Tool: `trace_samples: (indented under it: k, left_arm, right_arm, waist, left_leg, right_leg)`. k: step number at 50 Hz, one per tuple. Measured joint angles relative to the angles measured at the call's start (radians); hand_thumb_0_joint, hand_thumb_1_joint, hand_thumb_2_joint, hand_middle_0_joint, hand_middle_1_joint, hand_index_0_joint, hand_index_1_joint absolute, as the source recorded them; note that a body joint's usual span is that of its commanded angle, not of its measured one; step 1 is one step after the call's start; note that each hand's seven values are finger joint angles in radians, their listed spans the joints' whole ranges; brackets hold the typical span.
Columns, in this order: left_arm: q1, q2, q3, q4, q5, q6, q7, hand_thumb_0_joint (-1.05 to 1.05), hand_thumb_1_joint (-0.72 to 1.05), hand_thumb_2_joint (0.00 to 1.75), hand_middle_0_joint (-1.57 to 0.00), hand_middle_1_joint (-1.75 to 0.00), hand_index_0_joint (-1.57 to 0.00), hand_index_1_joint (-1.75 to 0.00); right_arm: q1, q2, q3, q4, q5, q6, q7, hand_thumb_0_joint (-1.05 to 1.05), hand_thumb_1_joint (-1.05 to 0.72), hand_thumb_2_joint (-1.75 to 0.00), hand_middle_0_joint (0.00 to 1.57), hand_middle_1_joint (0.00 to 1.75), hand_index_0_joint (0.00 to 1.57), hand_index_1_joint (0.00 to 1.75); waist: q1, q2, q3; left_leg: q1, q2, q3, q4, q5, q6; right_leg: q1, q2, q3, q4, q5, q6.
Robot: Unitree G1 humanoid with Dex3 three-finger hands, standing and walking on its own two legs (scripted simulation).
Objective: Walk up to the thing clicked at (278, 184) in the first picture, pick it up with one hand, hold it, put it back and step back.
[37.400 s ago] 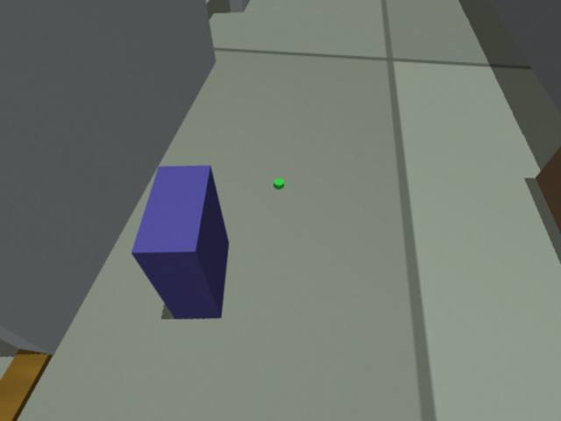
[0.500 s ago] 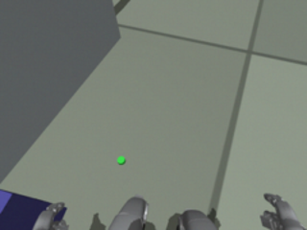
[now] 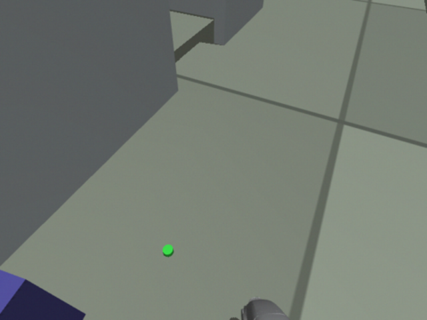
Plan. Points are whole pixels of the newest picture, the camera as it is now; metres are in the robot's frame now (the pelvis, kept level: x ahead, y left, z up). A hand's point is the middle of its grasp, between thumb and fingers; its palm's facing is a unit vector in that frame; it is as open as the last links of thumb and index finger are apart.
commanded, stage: walk up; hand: left
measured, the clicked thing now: (168, 250) +0.54 +0.22 -0.76
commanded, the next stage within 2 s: stand in 1.24 s
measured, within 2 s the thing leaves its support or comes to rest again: neither
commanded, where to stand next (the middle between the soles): +0.13 +0.01 m, yaw -6 degrees
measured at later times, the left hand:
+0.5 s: hand out of the picture +0.12 +0.30 -0.16, palm faces -0.07 -0.91 -0.42, open 7.4 cm
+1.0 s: hand out of the picture +0.10 +0.29 -0.17, palm faces -0.12 -0.92 -0.38, open 7.4 cm
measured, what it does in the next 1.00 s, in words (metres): steps on the spot: right foot, then left foot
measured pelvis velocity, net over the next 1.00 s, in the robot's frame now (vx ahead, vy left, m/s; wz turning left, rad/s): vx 0.02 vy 0.02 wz -0.11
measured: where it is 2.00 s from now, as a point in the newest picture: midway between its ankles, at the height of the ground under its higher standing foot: outside the picture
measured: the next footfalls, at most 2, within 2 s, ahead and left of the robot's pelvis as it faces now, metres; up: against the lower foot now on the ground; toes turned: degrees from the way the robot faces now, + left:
right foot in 0.10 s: +0.15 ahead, -0.13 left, +0.00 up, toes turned -2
left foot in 0.38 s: +0.05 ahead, +0.15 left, +0.00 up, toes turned -1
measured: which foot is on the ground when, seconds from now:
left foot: down 0.00-0.12, up 0.14-0.36, down 0.38-0.70, up 0.72-0.96, down 0.98-1.00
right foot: up 0.00-0.08, down 0.10-0.42, up 0.44-0.66, down 0.68-1.00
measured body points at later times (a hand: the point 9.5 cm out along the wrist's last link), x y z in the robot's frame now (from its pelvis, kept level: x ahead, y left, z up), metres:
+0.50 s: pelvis -0.01 +0.03 -0.02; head +0.04 +0.03 +0.42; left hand +0.13 +0.34 -0.14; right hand +0.03 -0.30 -0.15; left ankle +0.01 +0.15 -0.74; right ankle +0.06 -0.12 -0.70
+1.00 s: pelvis +0.02 +0.02 -0.02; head +0.05 +0.02 +0.43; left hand +0.10 +0.34 -0.14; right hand +0.07 -0.31 -0.13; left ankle +0.13 +0.13 -0.74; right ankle -0.01 -0.10 -0.74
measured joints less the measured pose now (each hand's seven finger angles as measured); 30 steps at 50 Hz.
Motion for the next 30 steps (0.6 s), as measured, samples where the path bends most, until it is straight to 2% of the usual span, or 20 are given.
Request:
trace_samples:
  k: [4, 6, 7, 9, 12, 14, 17, 20, 21, 23, 25, 27, 30]
  left_arm:
    - [-0.046, -0.017, -0.005, 0.006, -0.009, -0.010, 0.023, 0.01, 0.90, 0.90, -0.20, -0.30, -0.20, -0.30]
    - [-0.073, -0.028, -0.005, 0.007, -0.006, -0.025, 0.040, 0.01, 0.90, 0.90, -0.20, -0.30, -0.20, -0.30]
    - [-0.095, -0.042, -0.008, 0.006, -0.003, -0.030, 0.047, 0.01, 0.90, 0.90, -0.20, -0.30, -0.20, -0.30]
    - [-0.133, -0.059, -0.024, -0.010, -0.002, -0.036, 0.055, 0.01, 0.90, 0.90, -0.20, -0.30, -0.20, -0.30]
    - [-0.174, -0.078, -0.043, -0.035, 0.003, -0.035, 0.061, 0.01, 0.90, 0.90, -0.20, -0.30, -0.21, -0.30]
    - [-0.193, -0.078, -0.045, -0.046, 0.011, -0.029, 0.062, 0.01, 0.90, 0.90, -0.20, -0.30, -0.21, -0.30]
    - [-0.218, -0.064, -0.040, -0.056, 0.017, -0.015, 0.059, 0.01, 0.90, 0.90, -0.21, -0.30, -0.21, -0.30]
    - [-0.242, -0.039, -0.029, -0.056, 0.005, 0.012, 0.056, 0.01, 0.90, 0.90, -0.21, -0.30, -0.21, -0.30]
    - [-0.246, -0.034, -0.024, -0.050, 0.000, 0.022, 0.057, 0.01, 0.90, 0.90, -0.20, -0.30, -0.21, -0.30]
    - [-0.249, -0.032, -0.018, -0.030, -0.004, 0.040, 0.060, 0.01, 0.90, 0.90, -0.20, -0.30, -0.21, -0.30]
    - [-0.246, -0.019, -0.012, -0.022, -0.008, 0.049, 0.060, 0.01, 0.90, 0.90, -0.20, -0.30, -0.21, -0.30]
    - [-0.236, -0.008, -0.005, -0.017, -0.010, 0.049, 0.054, 0.01, 0.90, 0.90, -0.20, -0.30, -0.21, -0.30]
    - [-0.200, -0.001, 0.001, -0.004, -0.001, 0.042, 0.035, 0.01, 0.90, 0.90, -0.20, -0.30, -0.20, -0.30]
  right_arm:
    - [-0.032, -0.013, -0.001, -0.018, 0.002, 0.037, -0.002, 0.01, -0.90, -0.90, 0.21, 0.30, 0.21, 0.30]
    - [-0.057, -0.018, -0.001, -0.027, 0.013, 0.053, -0.006, 0.01, -0.90, -0.90, 0.21, 0.30, 0.20, 0.30]
    - [-0.078, -0.020, -0.002, -0.027, 0.019, 0.061, -0.010, 0.01, -0.90, -0.90, 0.21, 0.30, 0.20, 0.30]
    - [-0.111, -0.015, 0.000, -0.034, 0.022, 0.078, -0.019, 0.01, -0.91, -0.90, 0.21, 0.30, 0.20, 0.30]
    - [-0.142, -0.011, 0.002, -0.035, 0.024, 0.087, -0.017, 0.01, -0.91, -0.90, 0.21, 0.30, 0.20, 0.30]
    - [-0.148, -0.007, 0.002, -0.028, 0.020, 0.087, -0.011, 0.01, -0.91, -0.90, 0.21, 0.30, 0.20, 0.30]
    - [-0.147, -0.001, 0.002, -0.007, 0.019, 0.083, -0.006, 0.01, -0.91, -0.90, 0.21, 0.30, 0.20, 0.30]
    - [-0.141, 0.007, -0.001, 0.020, 0.010, 0.066, -0.012, 0.01, -0.91, -0.90, 0.21, 0.30, 0.20, 0.30]
    - [-0.140, 0.011, -0.001, 0.027, 0.007, 0.063, -0.014, 0.01, -0.91, -0.90, 0.21, 0.30, 0.20, 0.30]
    - [-0.133, 0.010, 0.000, 0.037, 0.004, 0.058, -0.014, 0.01, -0.91, -0.90, 0.21, 0.30, 0.20, 0.30]
    - [-0.127, 0.016, 0.002, 0.044, 0.001, 0.050, -0.023, 0.01, -0.91, -0.90, 0.21, 0.30, 0.21, 0.30]
    - [-0.120, 0.020, 0.003, 0.045, 0.000, 0.036, -0.030, 0.01, -0.90, -0.90, 0.21, 0.30, 0.21, 0.30]
    - [-0.106, 0.009, 0.001, 0.037, -0.007, 0.013, -0.027, 0.01, -0.90, -0.90, 0.21, 0.30, 0.21, 0.30]
  waist:
    - [0.000, 0.021, 0.018]
    - [0.008, 0.047, 0.032]
    - [0.008, 0.072, 0.048]
    - [0.014, 0.088, 0.071]
    - [0.020, 0.103, 0.085]
    - [0.021, 0.099, 0.081]
    - [0.025, 0.078, 0.075]
    - [0.029, 0.028, 0.078]
    - [0.031, 0.013, 0.080]
    - [0.011, 0.023, 0.081]
    - [0.001, 0.019, 0.085]
    - [-0.001, 0.008, 0.085]
    - [0.003, 0.000, 0.071]
  left_leg:
    - [-0.030, 0.013, 0.013, 0.119, -0.082, -0.016]
    - [-0.076, 0.034, 0.015, 0.238, -0.149, -0.015]
    - [-0.110, 0.042, -0.007, 0.313, -0.175, -0.006]
    - [-0.184, 0.014, -0.047, 0.455, -0.247, 0.006]
    - [-0.266, 0.005, -0.063, 0.562, -0.251, 0.007]
    - [-0.289, 0.017, -0.054, 0.547, -0.242, 0.003]
    - [-0.277, 0.030, -0.032, 0.431, -0.219, -0.002]
    - [-0.245, 0.009, 0.007, 0.310, -0.086, -0.015]
    - [-0.245, 0.004, 0.021, 0.314, -0.082, -0.017]
    - [-0.253, 0.020, 0.012, 0.323, -0.087, -0.012]
    - [-0.250, 0.032, 0.008, 0.302, -0.074, -0.011]
    - [-0.248, 0.041, 0.011, 0.277, -0.058, -0.013]
    - [-0.242, 0.057, 0.029, 0.256, -0.053, -0.013]
  right_leg:
    - [0.068, -0.014, -0.032, -0.160, 0.116, -0.003]
    - [0.105, 0.007, -0.045, -0.214, 0.172, -0.007]
    - [0.097, 0.022, -0.055, -0.196, 0.161, -0.010]
    - [0.080, 0.024, -0.057, -0.173, 0.147, -0.017]
    - [0.070, 0.017, -0.054, -0.183, 0.156, -0.015]
    - [0.057, 0.007, -0.050, -0.179, 0.157, -0.012]
    - [0.028, -0.010, -0.036, -0.156, 0.153, -0.001]
    - [-0.015, -0.036, 0.001, -0.099, 0.137, 0.016]
    - [-0.027, -0.028, 0.028, -0.074, 0.091, 0.006]
    - [-0.049, 0.029, 0.062, 0.046, -0.074, -0.011]
    - [-0.061, 0.074, 0.081, 0.186, -0.129, -0.022]
    - [-0.042, 0.084, 0.072, 0.233, -0.130, -0.026]
    - [0.048, 0.058, 0.029, 0.112, -0.168, -0.019]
